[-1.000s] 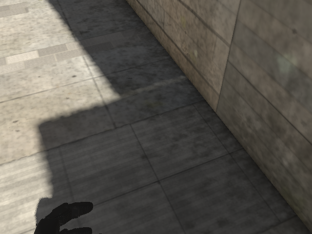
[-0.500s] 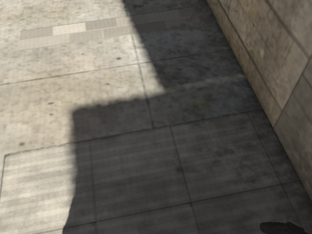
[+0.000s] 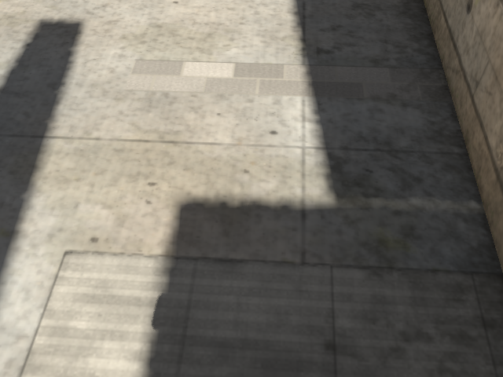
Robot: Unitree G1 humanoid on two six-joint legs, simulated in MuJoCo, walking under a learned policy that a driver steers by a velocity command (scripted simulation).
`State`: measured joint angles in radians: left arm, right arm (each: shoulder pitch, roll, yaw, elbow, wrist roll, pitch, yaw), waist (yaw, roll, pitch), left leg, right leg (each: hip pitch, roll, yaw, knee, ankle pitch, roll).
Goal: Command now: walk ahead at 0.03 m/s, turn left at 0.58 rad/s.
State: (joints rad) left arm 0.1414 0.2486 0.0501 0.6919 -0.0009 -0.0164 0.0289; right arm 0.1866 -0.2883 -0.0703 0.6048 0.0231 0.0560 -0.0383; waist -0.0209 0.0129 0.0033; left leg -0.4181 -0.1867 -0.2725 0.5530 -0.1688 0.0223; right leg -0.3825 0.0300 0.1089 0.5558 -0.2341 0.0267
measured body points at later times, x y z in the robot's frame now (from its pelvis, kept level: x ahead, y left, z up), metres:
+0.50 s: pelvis +0.00 +0.00 +0.01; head +0.03 +0.02 +0.46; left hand +0.05 +0.30 -0.11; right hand +0.22 -0.20 -0.09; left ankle -0.04 +0.12 -0.73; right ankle +0.03 -0.13 -0.72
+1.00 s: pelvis +0.04 +0.01 +0.02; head +0.07 +0.00 +0.47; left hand +0.02 +0.28 -0.10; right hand +0.25 -0.24 -0.07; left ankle +0.04 +0.14 -0.70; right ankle +0.00 -0.12 -0.73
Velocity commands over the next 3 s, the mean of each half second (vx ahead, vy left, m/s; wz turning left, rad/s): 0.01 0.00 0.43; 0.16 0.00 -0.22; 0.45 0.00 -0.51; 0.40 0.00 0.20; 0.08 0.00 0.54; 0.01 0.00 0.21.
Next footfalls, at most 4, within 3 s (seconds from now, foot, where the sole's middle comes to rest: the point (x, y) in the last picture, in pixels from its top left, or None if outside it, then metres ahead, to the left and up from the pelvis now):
0.44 left None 0.00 0.13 -0.77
0.72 right None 0.04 -0.11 -0.76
1.10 left None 0.15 0.15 -0.77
1.56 right None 0.44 -0.17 -0.77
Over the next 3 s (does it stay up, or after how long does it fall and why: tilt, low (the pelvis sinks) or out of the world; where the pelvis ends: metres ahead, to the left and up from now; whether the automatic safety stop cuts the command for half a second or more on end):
stays up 0.61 -0.13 0.01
